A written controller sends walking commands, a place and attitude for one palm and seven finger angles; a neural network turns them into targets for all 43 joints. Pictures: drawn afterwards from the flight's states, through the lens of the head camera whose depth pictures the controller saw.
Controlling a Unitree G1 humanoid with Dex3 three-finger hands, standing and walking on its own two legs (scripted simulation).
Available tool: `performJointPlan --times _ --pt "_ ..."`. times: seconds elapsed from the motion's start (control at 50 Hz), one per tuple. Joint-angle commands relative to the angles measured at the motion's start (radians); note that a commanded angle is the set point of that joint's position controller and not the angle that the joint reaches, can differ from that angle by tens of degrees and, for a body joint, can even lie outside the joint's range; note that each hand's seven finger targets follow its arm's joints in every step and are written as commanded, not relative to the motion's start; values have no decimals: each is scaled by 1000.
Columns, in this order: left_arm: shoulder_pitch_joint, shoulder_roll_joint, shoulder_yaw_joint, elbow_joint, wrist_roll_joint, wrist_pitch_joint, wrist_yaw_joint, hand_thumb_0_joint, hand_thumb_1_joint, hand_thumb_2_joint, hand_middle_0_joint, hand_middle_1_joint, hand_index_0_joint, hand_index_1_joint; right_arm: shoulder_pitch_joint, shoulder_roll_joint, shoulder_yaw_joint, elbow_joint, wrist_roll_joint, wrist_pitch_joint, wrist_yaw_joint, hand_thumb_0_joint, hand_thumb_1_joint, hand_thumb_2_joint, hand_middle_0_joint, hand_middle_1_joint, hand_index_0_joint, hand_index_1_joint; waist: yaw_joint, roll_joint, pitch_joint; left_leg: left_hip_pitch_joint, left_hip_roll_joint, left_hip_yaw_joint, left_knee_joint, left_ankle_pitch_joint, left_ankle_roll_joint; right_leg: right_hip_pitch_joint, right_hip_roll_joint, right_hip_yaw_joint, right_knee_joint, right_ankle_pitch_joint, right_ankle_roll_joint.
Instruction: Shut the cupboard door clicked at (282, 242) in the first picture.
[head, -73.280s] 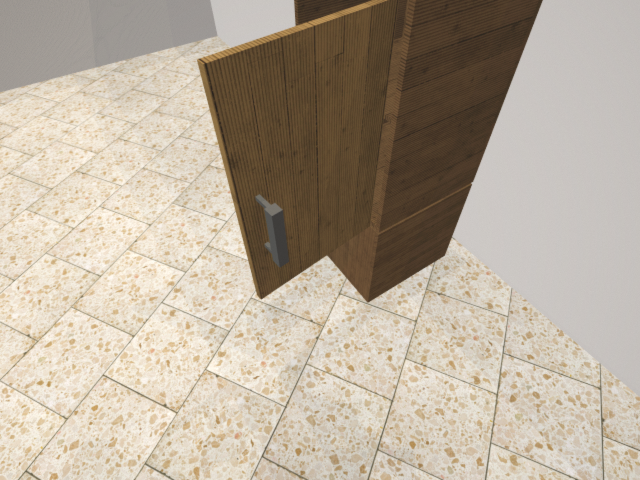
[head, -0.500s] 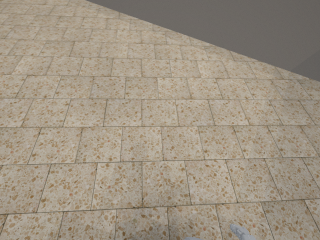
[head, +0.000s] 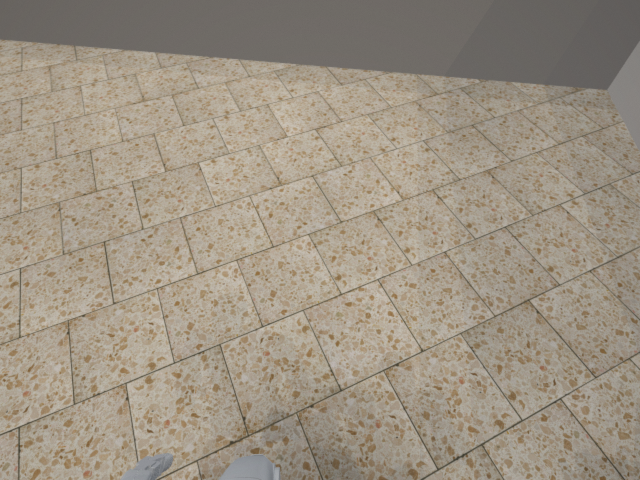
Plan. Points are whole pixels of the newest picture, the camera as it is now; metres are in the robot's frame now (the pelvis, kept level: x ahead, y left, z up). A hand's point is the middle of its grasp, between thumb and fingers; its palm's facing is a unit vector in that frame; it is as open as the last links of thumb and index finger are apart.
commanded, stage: turn to face it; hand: left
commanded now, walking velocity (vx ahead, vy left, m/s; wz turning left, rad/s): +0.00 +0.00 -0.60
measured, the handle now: out of the picture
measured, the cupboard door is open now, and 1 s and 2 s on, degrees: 4 4 4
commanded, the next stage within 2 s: none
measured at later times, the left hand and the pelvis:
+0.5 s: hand (218, 437) +0.19 +0.16 -0.15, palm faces -0.31 -0.92 -0.26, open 7.4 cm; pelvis +0.01 +0.00 -0.01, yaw -19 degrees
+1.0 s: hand (235, 412) +0.23 +0.14 -0.16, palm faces -0.53 -0.82 -0.19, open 7.4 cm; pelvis +0.04 +0.02 +0.01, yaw -36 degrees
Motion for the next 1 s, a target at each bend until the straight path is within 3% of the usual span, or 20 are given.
performJointPlan --times 0.0,0.04,0.06,0.08,0.1,0.2,0.34,0.4,0.42,0.44,0.46,0.48,0.5,0.56,0.7,0.76,0.8,0.82,0.9,0.98 --pt "-10 226 65 -76 3 -17 11 0 900 900 -200 -300 -200 -300 19 -46 -6 -91 9 -33 0 0 -900 -900 200 300 200 300 20 -183 -125 75 -32 1 -234 24 6 56 -217 276 -151 324 -169" --pt "-55 214 64 -83 -7 -8 9 0 900 900 -200 -300 -200 -300 111 -54 -5 -65 9 -43 -6 0 -900 -900 200 300 200 300 -30 -164 -137 229 -43 7 -450 176 11 -29 -171 266 -95 235 -111" --pt "-53 170 55 -97 -16 -1 5 0 900 900 -200 -300 -200 -300 144 -102 -10 -59 3 -56 -10 0 -900 -900 200 300 200 300 -40 -35 -149 326 38 -87 -613 189 39 -119 -89 210 -2 112 -56" --pt "-19 105 43 -115 -25 4 -6 0 900 900 -200 -300 -200 -300 145 -209 -29 -69 -14 -61 -12 0 -900 -900 200 300 200 300 -28 275 -137 388 287 -355 -711 219 137 -275 56 62 219 -191 10" --pt "-39 123 38 -133 -15 -6 -10 0 900 900 -200 -300 -200 -300 156 -232 -28 -89 -12 -58 -16 0 -900 -900 200 300 200 300 -37 256 -131 322 408 -437 -715 311 227 -263 29 14 415 -339 23" --pt "-44 97 48 -86 -13 6 -34 0 900 900 -200 -300 -200 -300 35 -138 -8 -100 -16 -62 -27 0 -900 -900 200 300 200 300 9 169 -110 353 271 -91 -612 668 212 -261 -35 -29 563 -217 59" --pt "-80 69 36 -99 -12 1 -36 0 900 900 -200 -300 -200 -300 88 -164 -33 -53 -17 -49 -13 0 -900 -900 200 300 200 300 -26 225 -137 400 289 15 -546 679 197 -106 -1 -117 208 -181 36" --pt "35 112 47 -68 -7 -11 -29 0 900 900 -200 -300 -200 -300 46 -167 -43 -62 -5 -41 -3 0 -900 -900 200 300 200 300 40 137 -149 262 253 88 -385 507 111 141 2 -118 -99 79 5" --pt "108 193 62 -46 0 -22 -19 0 900 900 -200 -300 -200 -300 31 -119 -37 -80 4 -39 3 0 -900 -900 200 300 200 300 77 -65 -178 102 171 149 -205 287 50 305 -150 66 -197 245 -48" --pt "150 286 80 -28 0 -29 -5 0 900 900 -200 -300 -200 -300 -32 -47 -16 -133 5 -36 6 0 -900 -900 200 300 200 300 105 -319 -137 -150 19 140 24 -205 2 342 -369 360 -216 560 -161" --pt "178 297 76 -27 -12 -25 6 0 900 900 -200 -300 -200 -300 -70 -73 -11 -148 4 -22 -4 0 -900 -900 200 300 200 300 117 -239 -124 -173 26 -5 146 -203 8 267 -399 370 -212 583 -227" --pt "120 271 78 -34 -7 -27 16 0 900 900 -200 -300 -200 -300 -73 -70 -14 -134 6 -20 -13 0 -900 -900 200 300 200 300 84 -319 -118 -219 29 -48 210 -162 6 251 -352 404 -226 495 -232" --pt "57 229 69 -51 -10 -22 23 0 900 900 -200 -300 -200 -300 -65 -90 -18 -116 4 -20 -12 0 -900 -900 200 300 200 300 62 -270 -106 -211 51 -71 220 -79 5 230 -313 340 -216 419 -219" --pt "-6 196 52 -79 -8 -29 19 0 900 900 -200 -300 -200 -300 -19 -69 -13 -84 0 -16 1 0 -900 -900 200 300 200 300 14 -170 -129 -98 31 -36 135 32 -12 149 -229 211 -192 415 -178" --pt "20 223 65 -66 2 -22 11 0 900 900 -200 -300 -200 -300 -41 -52 -11 -115 9 -27 1 0 -900 -900 200 300 200 300 31 -168 -118 27 -33 -20 -183 12 2 98 -214 325 -180 320 -187" --pt "-24 203 64 -73 -11 -14 11 0 900 900 -200 -300 -200 -300 65 -61 -8 -83 12 -47 -10 0 -900 -900 200 300 200 300 -23 -136 -152 263 -42 -24 -517 207 14 -9 -149 315 -69 307 -107" --pt "28 104 41 -96 -23 -7 -4 0 900 900 -200 -300 -200 -300 96 -218 -33 -94 -6 -57 -14 0 -900 -900 200 300 200 300 -17 305 -169 433 343 -389 -701 360 162 -264 70 69 283 -278 11" --pt "10 135 45 -104 -11 -8 -9 0 900 900 -200 -300 -200 -300 99 -224 -29 -104 -14 -54 -19 0 -900 -900 200 300 200 300 -28 256 -160 376 420 -420 -691 435 245 -273 33 40 471 -358 25" --pt "-9 114 52 -71 -11 2 -30 0 900 900 -200 -300 -200 -300 -1 -144 -9 -122 -16 -58 -27 0 -900 -900 200 300 200 300 18 157 -111 348 281 -128 -610 684 220 -272 -27 -6 603 -228 58" --pt "-56 91 45 -83 -12 14 -36 0 900 900 -200 -300 -200 -300 57 -147 -17 -88 -15 -53 -21 0 -900 -900 200 300 200 300 -10 174 -117 368 270 -47 -611 627 209 -215 -32 -50 466 -191 61"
